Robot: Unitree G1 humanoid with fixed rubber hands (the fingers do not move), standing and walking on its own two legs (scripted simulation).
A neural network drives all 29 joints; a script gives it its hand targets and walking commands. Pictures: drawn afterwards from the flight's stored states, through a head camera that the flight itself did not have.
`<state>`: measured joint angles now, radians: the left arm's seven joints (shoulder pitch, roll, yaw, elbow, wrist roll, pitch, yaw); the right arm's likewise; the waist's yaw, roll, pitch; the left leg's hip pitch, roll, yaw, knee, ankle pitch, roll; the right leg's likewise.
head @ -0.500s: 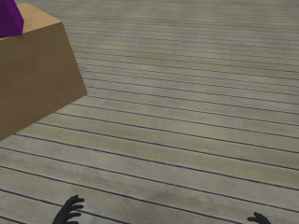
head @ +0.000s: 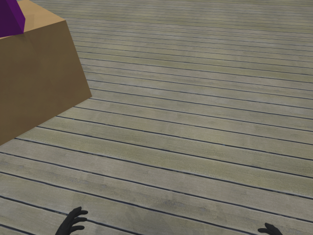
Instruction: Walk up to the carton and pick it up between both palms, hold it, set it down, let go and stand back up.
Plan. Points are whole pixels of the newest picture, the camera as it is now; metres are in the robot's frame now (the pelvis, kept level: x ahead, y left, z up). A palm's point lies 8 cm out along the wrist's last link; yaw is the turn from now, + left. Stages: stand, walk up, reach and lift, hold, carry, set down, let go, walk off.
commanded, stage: stand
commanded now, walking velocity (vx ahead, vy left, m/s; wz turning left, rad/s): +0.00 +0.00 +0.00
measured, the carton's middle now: (0, 7) +1.37 +1.05 +0.10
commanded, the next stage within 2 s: walk up in 1.56 s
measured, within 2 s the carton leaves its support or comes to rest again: neither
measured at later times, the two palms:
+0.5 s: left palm out of the picture +0.14 +0.27 -0.08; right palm out of the picture +0.11 -0.28 -0.09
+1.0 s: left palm out of the picture +0.14 +0.27 -0.08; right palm out of the picture +0.11 -0.28 -0.09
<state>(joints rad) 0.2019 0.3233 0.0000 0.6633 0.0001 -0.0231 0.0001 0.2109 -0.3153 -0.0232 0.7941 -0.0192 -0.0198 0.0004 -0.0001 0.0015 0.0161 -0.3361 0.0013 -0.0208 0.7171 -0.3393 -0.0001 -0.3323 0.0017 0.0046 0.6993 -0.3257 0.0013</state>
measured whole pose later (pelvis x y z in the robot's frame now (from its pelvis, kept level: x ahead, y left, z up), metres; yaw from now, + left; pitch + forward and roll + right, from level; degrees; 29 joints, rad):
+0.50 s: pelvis +0.00 +0.00 +0.00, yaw +0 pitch -2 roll +0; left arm 0.20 0.32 0.00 0.67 0.00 -0.02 0.00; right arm 0.21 -0.32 -0.02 0.80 -0.02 -0.02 0.00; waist 0.00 0.00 0.02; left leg -0.34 0.00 -0.02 0.70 -0.33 0.00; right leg -0.33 0.00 0.00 0.68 -0.32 0.00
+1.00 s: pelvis +0.00 +0.00 +0.00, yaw +0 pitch -1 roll +0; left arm 0.20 0.32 0.00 0.69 0.00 -0.02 0.00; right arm 0.20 -0.32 -0.02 0.82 -0.02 -0.02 0.00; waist 0.00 0.00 0.02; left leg -0.34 0.00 -0.02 0.68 -0.32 0.00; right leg -0.33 0.00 0.00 0.66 -0.31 0.00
